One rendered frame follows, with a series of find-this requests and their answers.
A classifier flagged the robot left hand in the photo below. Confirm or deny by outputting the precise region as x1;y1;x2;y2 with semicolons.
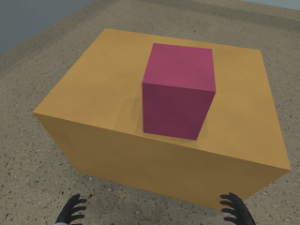
55;193;87;225

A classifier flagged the pedestal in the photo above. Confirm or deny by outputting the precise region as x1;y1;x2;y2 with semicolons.
33;28;292;211

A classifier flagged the carton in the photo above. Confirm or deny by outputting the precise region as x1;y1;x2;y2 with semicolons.
142;43;217;141

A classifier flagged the robot right hand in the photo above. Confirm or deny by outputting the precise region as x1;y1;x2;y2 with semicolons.
219;192;256;225

